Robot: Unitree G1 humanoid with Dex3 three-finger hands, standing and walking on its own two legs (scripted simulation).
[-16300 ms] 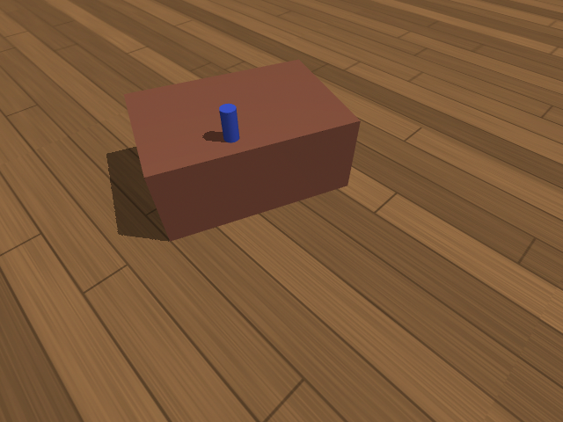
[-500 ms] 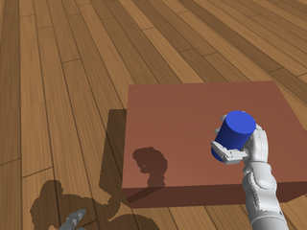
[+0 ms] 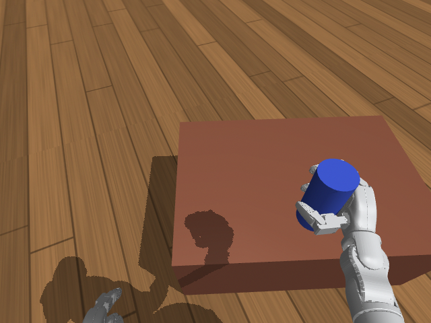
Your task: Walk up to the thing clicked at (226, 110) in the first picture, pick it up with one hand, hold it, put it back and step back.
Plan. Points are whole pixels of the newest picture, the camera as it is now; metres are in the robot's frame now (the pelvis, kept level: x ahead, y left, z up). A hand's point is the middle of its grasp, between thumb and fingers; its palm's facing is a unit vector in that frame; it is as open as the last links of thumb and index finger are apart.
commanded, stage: hold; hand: right
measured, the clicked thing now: (324, 197) +0.33 -0.17 +0.06
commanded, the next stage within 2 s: crouch in 1.64 s
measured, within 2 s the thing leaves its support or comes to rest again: neither
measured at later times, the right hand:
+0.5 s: hand (320, 197) +0.33 -0.17 +0.06, palm faces +0.12 +0.99 +0.01, open 9.1 cm
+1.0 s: hand (319, 198) +0.33 -0.17 +0.06, palm faces +0.13 +0.99 +0.01, open 9.1 cm
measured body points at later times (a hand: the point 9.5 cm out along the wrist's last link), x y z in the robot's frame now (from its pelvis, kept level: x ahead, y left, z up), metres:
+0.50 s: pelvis +0.00 +0.00 +0.00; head +0.04 +0.00 +0.45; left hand +0.14 +0.24 -0.11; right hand +0.32 -0.22 +0.06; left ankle +0.02 +0.13 -0.71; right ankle +0.00 -0.12 -0.71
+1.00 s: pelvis +0.00 +0.00 +0.00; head +0.04 -0.01 +0.45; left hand +0.14 +0.24 -0.11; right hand +0.32 -0.22 +0.06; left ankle +0.02 +0.13 -0.71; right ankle +0.00 -0.12 -0.71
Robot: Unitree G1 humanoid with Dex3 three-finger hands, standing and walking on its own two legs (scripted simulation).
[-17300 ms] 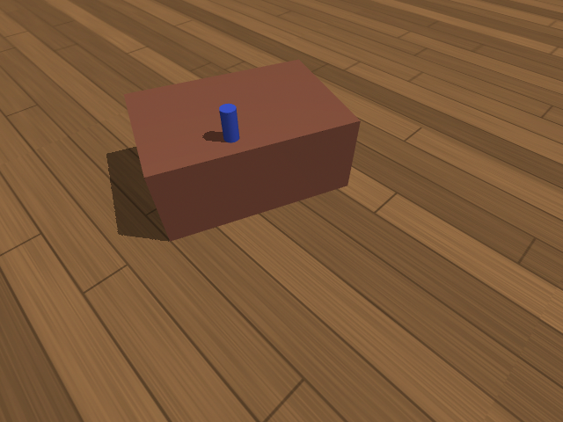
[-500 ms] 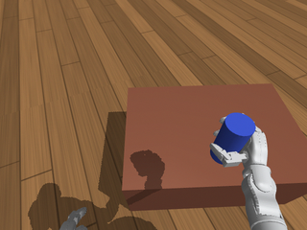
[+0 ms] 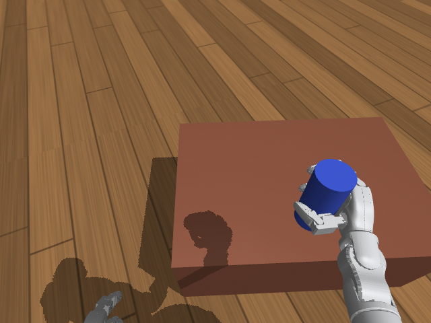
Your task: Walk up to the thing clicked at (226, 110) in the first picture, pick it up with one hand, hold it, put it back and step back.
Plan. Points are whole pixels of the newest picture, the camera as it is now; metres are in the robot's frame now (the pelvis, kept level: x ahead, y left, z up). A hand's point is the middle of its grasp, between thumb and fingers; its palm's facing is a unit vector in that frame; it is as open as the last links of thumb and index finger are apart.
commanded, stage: hold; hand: right
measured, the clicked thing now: (321, 197) +0.33 -0.17 +0.06
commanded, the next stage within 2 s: crouch in 0.64 s
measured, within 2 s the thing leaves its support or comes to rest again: neither
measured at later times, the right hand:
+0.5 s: hand (320, 202) +0.33 -0.17 +0.06, palm faces +0.13 +0.99 +0.01, open 9.1 cm
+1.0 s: hand (315, 205) +0.34 -0.17 +0.03, palm faces +0.13 +0.99 +0.02, open 9.1 cm
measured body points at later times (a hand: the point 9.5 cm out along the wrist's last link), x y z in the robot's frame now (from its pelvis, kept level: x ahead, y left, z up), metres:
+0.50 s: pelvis +0.00 +0.00 +0.00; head +0.03 -0.01 +0.45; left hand +0.13 +0.23 -0.11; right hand +0.31 -0.22 +0.06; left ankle +0.01 +0.14 -0.71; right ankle +0.00 -0.12 -0.71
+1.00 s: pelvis -0.01 +0.00 -0.01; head +0.05 -0.01 +0.44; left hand +0.12 +0.24 -0.12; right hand +0.32 -0.22 +0.03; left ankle +0.01 +0.14 -0.71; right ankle +0.00 -0.12 -0.71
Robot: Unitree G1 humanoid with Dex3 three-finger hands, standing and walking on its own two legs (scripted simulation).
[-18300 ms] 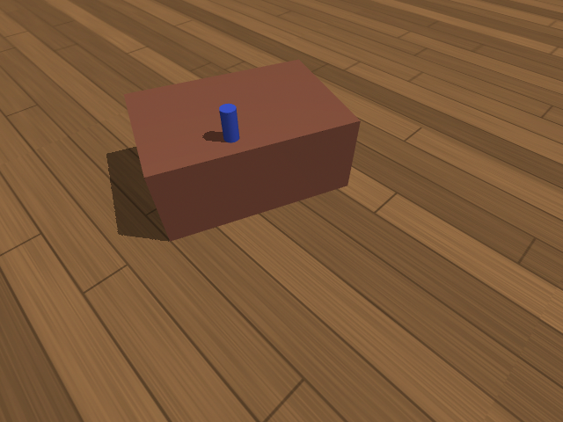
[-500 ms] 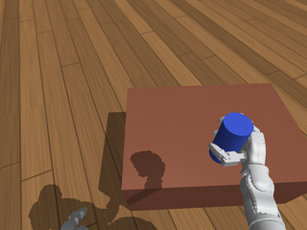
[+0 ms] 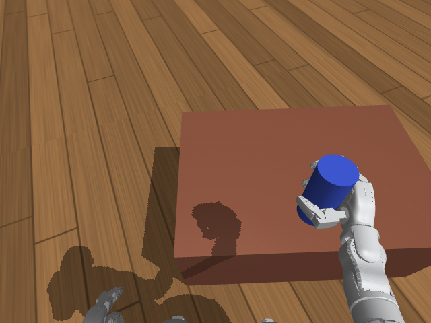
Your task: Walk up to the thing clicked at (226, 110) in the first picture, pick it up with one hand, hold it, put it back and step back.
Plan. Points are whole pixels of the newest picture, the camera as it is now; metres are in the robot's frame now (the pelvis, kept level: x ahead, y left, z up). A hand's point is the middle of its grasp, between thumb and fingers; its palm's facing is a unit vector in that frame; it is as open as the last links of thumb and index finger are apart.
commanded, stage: crouch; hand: right
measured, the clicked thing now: (324, 193) +0.35 -0.18 +0.05
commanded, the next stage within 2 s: lower in 1.00 s
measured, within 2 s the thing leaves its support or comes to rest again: neither
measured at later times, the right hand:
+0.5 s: hand (305, 195) +0.42 -0.19 -0.09, palm faces +0.13 +0.99 +0.01, open 9.1 cm
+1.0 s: hand (302, 196) +0.45 -0.20 -0.15, palm faces +0.13 +0.99 +0.00, open 9.1 cm
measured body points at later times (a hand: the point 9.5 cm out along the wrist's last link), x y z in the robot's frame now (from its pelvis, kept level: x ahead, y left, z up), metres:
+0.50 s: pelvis -0.03 +0.00 -0.11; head +0.12 -0.01 +0.32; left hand +0.06 +0.26 -0.23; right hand +0.41 -0.24 -0.09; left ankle +0.02 +0.13 -0.70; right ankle +0.01 -0.12 -0.70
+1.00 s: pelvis -0.04 +0.00 -0.16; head +0.13 -0.02 +0.25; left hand +0.04 +0.27 -0.28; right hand +0.44 -0.25 -0.14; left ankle +0.02 +0.13 -0.70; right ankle +0.01 -0.12 -0.70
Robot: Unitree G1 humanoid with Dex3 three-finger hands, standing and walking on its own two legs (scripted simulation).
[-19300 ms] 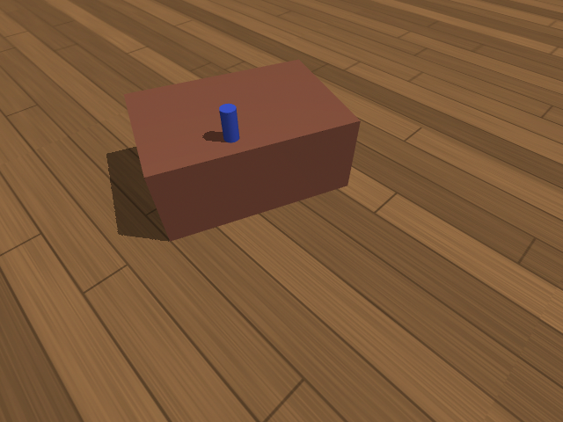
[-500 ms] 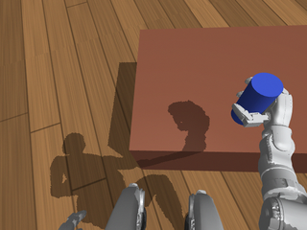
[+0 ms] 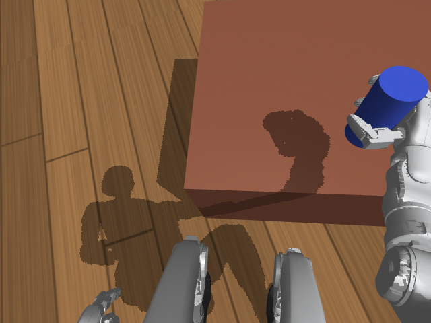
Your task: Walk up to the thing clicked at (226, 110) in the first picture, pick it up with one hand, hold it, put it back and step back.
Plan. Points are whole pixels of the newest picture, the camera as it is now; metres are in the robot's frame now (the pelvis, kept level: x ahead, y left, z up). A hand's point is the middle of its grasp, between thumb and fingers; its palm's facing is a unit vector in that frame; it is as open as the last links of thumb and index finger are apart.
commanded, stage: lower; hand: right
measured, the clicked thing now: (380, 111) +0.49 -0.22 +0.02
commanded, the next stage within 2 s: loosen in 1.54 s
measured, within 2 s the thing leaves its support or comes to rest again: rests again in 1.32 s
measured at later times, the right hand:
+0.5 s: hand (360, 128) +0.50 -0.21 -0.05, palm faces +0.15 +0.99 +0.00, open 9.1 cm
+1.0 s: hand (351, 136) +0.50 -0.21 -0.09, palm faces +0.15 +0.99 -0.01, open 9.1 cm
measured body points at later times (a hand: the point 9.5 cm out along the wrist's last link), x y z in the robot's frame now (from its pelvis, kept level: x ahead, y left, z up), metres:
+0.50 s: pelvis -0.01 +0.00 -0.06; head +0.18 -0.03 +0.34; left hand +0.07 +0.27 -0.18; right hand +0.48 -0.27 -0.05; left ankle +0.07 +0.13 -0.53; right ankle +0.05 -0.12 -0.53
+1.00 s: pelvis -0.03 +0.00 -0.10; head +0.18 -0.03 +0.29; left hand +0.05 +0.28 -0.22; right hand +0.49 -0.27 -0.09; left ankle +0.07 +0.13 -0.53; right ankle +0.05 -0.12 -0.53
